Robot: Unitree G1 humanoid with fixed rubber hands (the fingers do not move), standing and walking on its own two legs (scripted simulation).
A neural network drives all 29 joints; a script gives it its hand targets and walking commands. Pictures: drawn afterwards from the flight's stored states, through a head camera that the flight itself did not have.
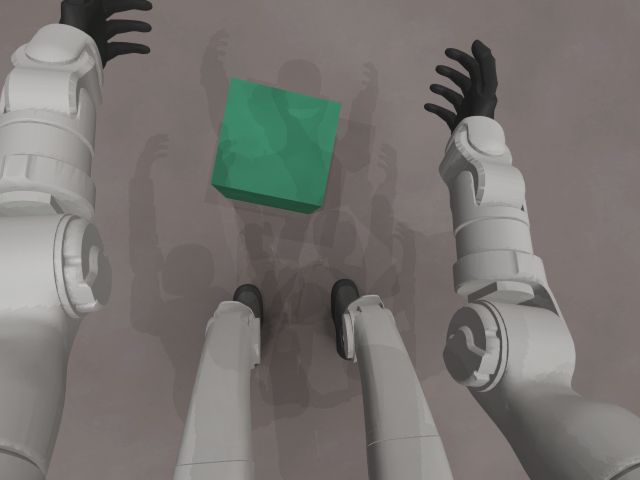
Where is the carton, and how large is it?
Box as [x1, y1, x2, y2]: [211, 77, 340, 213]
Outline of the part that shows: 231,77 211,184 223,195 230,198 305,213 309,213 321,206 340,103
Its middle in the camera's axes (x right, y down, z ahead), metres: -0.09 -0.19 +0.84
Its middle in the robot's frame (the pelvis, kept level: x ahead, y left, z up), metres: +0.52 +0.01 -0.53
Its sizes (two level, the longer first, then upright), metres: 0.210 0.200 0.250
